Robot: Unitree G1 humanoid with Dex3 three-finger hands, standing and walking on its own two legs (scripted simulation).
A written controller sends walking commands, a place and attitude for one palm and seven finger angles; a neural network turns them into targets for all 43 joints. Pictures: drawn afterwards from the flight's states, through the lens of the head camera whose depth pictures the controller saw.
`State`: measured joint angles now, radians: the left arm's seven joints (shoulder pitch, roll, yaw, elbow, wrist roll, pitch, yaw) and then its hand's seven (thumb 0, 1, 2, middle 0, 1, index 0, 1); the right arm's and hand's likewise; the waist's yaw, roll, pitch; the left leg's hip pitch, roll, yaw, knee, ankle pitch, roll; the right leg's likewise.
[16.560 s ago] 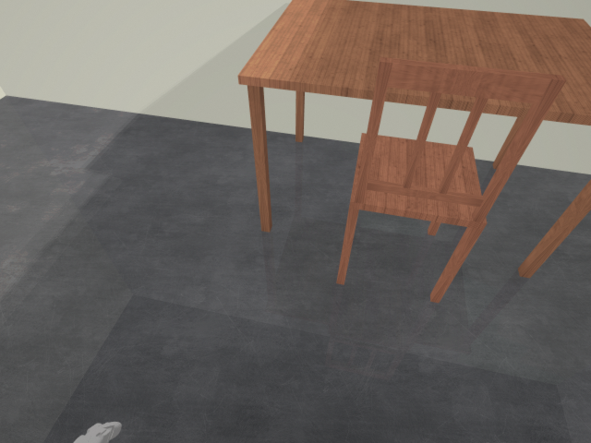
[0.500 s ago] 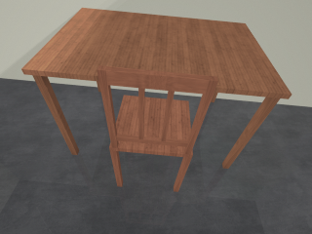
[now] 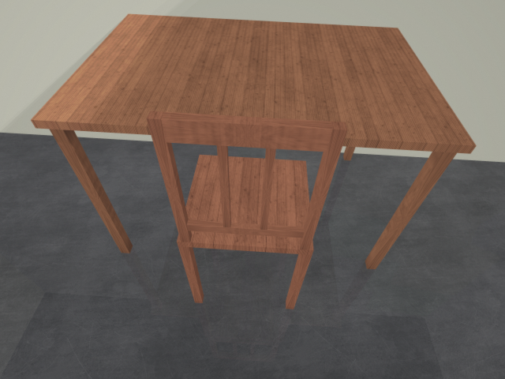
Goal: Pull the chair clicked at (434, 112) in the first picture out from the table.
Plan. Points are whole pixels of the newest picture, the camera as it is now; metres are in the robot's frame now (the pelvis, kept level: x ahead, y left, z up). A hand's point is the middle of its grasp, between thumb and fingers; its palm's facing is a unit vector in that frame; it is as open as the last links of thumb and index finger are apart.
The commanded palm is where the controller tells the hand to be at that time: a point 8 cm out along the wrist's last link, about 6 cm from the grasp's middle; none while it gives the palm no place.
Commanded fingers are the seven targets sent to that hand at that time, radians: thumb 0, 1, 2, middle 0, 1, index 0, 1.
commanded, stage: look again from close up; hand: left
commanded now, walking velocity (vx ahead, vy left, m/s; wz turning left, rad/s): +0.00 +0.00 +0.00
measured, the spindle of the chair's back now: (225, 189) +0.54 +0.11 -0.08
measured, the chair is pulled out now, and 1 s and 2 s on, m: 0.00 0.00 0.00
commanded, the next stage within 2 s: shuffle to correct the standing spot in 1.24 s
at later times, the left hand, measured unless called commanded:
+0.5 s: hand out of the picture -0.01 +0.14 -0.18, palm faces +0.04 -0.99 -0.16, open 7.4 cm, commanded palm none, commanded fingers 0.00 0.90 0.90 -0.20 -0.30 -0.20 -0.30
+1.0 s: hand out of the picture -0.02 +0.13 -0.18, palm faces +0.06 -0.99 -0.15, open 7.4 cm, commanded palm none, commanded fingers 0.00 0.90 0.90 -0.20 -0.30 -0.20 -0.30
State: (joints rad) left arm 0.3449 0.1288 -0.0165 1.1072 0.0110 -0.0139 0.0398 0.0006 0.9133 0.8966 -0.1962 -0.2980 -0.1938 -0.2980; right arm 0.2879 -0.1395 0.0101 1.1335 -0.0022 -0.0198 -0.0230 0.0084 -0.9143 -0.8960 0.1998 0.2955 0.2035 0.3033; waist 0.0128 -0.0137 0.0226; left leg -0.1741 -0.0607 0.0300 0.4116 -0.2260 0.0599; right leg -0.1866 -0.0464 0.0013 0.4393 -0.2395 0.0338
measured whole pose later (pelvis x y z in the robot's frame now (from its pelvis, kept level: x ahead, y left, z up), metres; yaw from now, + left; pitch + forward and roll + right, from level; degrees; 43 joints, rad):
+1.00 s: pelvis +0.01 -0.03 +0.00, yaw +0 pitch -1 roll +0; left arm 0.35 0.12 -0.02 1.11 0.01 -0.03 0.04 0.00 0.91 0.90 -0.20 -0.30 -0.19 -0.30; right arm 0.29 -0.13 0.01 1.15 0.00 -0.02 -0.03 0.01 -0.92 -0.90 0.20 0.30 0.20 0.30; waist 0.02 -0.02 0.02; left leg -0.15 -0.03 0.01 0.40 -0.24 0.02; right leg -0.16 -0.01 -0.02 0.42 -0.25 0.00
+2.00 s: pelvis +0.10 -0.05 -0.02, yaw -1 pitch -2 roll +1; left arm 0.45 0.09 0.00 1.17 0.01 -0.01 0.05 0.00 0.91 0.90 -0.20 -0.30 -0.20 -0.30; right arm 0.18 -0.13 -0.01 1.08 -0.01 -0.05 -0.06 0.01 -0.93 -0.90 0.20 0.30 0.20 0.30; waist 0.04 -0.09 0.06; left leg -0.28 -0.03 0.13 0.59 -0.26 0.08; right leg -0.13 0.01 -0.01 0.70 -0.51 -0.03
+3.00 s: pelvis +0.13 -0.09 +0.00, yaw +1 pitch -1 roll +1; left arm 0.34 0.14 -0.03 1.07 0.01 -0.03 0.05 0.00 0.92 0.90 -0.20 -0.30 -0.20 -0.30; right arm 0.26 -0.16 0.01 1.12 -0.01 -0.02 -0.03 0.01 -0.92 -0.90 0.20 0.30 0.20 0.30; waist 0.01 -0.02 0.02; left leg -0.22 0.02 0.06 0.47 -0.23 0.00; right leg -0.09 0.03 -0.04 0.46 -0.35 -0.05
